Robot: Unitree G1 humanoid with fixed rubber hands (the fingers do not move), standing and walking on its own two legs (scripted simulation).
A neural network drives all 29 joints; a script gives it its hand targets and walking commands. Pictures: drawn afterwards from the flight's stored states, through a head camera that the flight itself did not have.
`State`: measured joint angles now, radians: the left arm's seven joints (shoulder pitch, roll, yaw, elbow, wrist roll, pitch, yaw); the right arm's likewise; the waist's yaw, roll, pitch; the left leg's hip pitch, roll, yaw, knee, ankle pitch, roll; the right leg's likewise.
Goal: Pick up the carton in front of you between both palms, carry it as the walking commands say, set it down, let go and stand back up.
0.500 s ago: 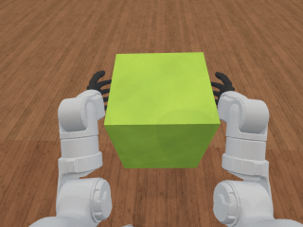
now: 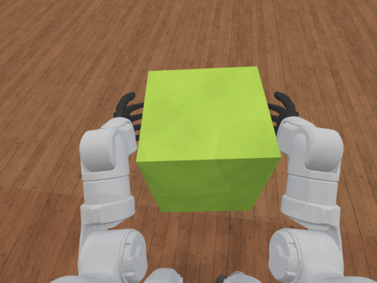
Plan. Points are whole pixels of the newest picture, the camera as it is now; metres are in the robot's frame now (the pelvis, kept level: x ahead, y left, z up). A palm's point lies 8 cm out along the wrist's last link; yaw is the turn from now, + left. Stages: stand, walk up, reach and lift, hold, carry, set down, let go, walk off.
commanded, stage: carry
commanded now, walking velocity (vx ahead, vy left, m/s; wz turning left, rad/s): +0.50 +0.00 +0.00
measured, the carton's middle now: (204, 146) +0.37 +0.02 +0.06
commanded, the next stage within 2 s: none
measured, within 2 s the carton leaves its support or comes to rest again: neither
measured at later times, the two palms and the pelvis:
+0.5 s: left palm (152, 34) +0.64 +0.16 +0.16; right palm (273, 41) +0.61 -0.14 +0.16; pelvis +0.28 +0.04 +0.03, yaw -2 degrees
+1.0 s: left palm out of the picture +0.89 +0.15 +0.17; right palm out of the picture +0.91 -0.15 +0.17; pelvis +0.55 -0.02 +0.06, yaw +1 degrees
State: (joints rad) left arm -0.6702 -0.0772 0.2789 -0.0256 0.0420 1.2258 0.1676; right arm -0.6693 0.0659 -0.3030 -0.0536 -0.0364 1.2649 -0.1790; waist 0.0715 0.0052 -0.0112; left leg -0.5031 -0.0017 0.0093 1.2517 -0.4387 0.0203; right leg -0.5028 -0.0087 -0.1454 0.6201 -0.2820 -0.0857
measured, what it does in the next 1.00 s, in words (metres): climbs: left foot, then right foot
